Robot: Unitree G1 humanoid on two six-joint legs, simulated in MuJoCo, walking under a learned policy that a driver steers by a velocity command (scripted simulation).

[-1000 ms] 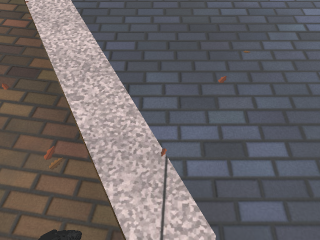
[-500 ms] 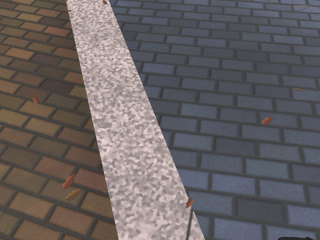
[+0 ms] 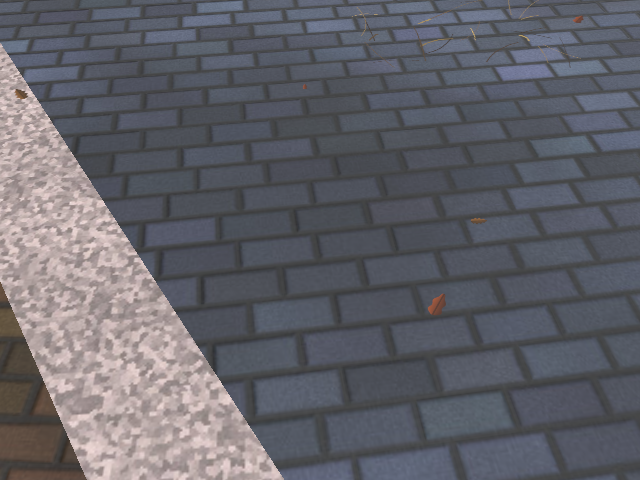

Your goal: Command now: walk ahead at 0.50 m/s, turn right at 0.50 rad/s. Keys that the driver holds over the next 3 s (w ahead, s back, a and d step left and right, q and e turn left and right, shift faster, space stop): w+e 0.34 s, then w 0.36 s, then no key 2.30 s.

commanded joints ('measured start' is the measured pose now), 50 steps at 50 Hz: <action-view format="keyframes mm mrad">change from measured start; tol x32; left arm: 1 -97 28 -1 -86 8 -15 -22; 11 325 216 80 -16 2 26 -14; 50 105 46 -23 -57 35 -4 36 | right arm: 1 -47 -148 -28 -59 6 -10 -16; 29 -486 -130 -2 -290 35 -12 24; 37 27 -333 -73 -164 -4 -25 33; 50 -196 -200 -18 -106 12 21 14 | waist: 1 9 82 86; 9 206 141 -97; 12 99 -289 -231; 31 153 -33 56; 37 3 366 -393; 50 62 130 -153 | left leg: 1 -51 278 -85 -130 286 65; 9 96 280 10 382 1021 39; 12 -760 -54 -226 1222 -405 -33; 32 -577 91 -224 264 228 -38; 35 -205 67 -193 243 230 46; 37 361 457 -848 177 300 287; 50 -233 246 -272 47 715 157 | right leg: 1 -9 1 -58 -159 73 -3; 10 714 149 -144 -571 -65 -168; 12 1077 -180 691 -713 -215 -462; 19 590 -83 336 -882 37 -302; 30 691 -76 204 -831 31 -201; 35 731 -32 152 -479 494 -124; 37 196 216 59 152 -473 1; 39 73 142 137 267 -494 13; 50 428 35 -4 -367 -89 68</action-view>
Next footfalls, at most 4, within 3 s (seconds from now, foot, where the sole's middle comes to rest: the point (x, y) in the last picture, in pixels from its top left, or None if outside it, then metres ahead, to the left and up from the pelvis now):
0.20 right None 0.27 -0.12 -0.78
0.70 left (314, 432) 0.62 0.01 -0.78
1.12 right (429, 427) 0.62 -0.24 -0.78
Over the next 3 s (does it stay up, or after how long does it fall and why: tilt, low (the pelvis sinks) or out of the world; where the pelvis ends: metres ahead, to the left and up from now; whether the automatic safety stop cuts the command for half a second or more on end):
stays up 0.59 -0.10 -0.01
